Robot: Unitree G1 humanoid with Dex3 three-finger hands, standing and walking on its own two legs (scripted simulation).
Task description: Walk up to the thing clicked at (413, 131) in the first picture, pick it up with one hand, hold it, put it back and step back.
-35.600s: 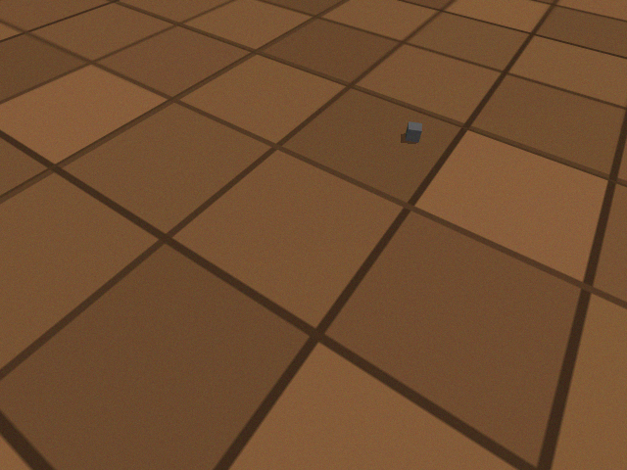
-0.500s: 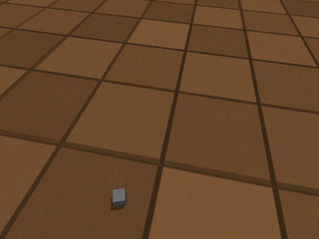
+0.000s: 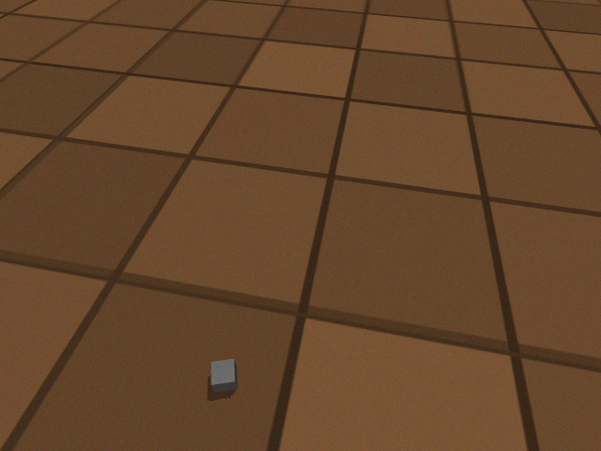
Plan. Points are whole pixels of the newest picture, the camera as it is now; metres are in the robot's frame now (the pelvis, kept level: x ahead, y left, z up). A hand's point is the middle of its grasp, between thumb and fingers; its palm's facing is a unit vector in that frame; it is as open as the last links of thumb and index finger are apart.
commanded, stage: stand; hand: left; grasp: from above
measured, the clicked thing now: (224, 375) +0.45 +0.25 -0.74
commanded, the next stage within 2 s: step back in 1.50 s
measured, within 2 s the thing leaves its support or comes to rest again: neither
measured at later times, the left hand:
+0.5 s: hand out of the picture +0.08 +0.24 -0.16, palm faces +0.01 -0.94 -0.34, open 7.4 cm
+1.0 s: hand out of the picture +0.09 +0.24 -0.15, palm faces +0.00 -0.94 -0.34, open 7.4 cm
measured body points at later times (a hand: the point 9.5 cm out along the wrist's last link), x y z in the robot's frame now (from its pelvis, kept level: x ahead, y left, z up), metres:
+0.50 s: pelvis +0.01 +0.00 +0.00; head +0.02 -0.01 +0.45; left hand +0.08 +0.29 -0.13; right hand +0.07 -0.29 -0.14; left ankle +0.02 +0.13 -0.75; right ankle +0.01 -0.13 -0.75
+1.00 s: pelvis +0.02 -0.01 +0.00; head +0.03 -0.01 +0.45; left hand +0.09 +0.29 -0.13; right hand +0.09 -0.30 -0.14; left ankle +0.02 +0.13 -0.75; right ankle +0.01 -0.13 -0.75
